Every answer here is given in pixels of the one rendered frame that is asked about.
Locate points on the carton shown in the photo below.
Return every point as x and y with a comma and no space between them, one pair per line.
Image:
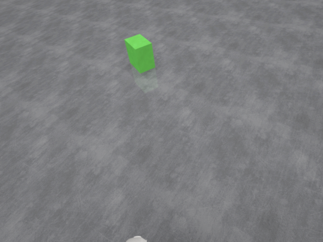
140,53

